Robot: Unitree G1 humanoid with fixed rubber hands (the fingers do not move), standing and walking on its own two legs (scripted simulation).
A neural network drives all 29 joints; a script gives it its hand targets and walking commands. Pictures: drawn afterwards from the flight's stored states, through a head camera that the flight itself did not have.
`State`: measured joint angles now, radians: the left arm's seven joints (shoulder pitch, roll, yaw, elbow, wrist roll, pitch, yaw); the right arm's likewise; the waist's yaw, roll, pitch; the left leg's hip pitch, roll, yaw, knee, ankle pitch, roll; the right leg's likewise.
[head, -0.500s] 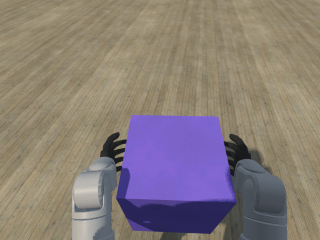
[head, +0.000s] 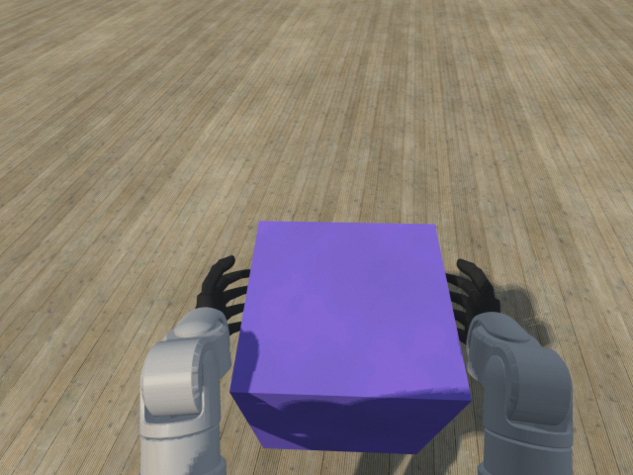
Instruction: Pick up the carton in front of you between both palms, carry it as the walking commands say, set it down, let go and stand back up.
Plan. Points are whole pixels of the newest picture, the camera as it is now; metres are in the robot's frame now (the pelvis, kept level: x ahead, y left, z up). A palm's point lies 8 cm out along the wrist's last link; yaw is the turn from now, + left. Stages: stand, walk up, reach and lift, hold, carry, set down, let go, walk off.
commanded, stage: carry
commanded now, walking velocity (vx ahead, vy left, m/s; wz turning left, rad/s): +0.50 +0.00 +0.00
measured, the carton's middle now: (342, 345) +0.27 +0.00 +0.03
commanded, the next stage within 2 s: none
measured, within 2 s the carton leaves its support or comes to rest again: neither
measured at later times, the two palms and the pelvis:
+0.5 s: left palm (248, 157) +0.59 +0.16 +0.10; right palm (421, 157) +0.59 -0.14 +0.10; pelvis +0.33 +0.02 +0.00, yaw -2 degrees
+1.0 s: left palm (275, 76) +0.92 +0.15 +0.11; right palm (404, 75) +0.92 -0.15 +0.10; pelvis +0.66 +0.00 +0.00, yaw +0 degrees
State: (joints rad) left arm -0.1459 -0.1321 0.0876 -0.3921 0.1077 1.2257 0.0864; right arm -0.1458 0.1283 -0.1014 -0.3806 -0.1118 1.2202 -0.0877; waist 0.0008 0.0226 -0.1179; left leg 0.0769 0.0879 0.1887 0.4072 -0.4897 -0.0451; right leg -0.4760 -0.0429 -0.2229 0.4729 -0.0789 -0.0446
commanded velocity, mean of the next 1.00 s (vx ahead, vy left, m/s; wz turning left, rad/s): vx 0.50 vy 0.00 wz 0.00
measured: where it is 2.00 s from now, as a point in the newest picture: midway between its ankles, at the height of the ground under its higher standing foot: (337, 288)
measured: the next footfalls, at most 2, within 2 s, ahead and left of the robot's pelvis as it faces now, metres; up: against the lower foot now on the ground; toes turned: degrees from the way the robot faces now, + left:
left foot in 0.50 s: +0.50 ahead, +0.11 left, +0.00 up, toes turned +10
right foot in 1.00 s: +0.84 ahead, -0.11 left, +0.00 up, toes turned -11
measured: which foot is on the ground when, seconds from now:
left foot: down 0.00-0.02, up 0.04-0.48, down 0.50-1.00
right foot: down 0.00-0.52, up 0.54-0.98, down 1.00-1.00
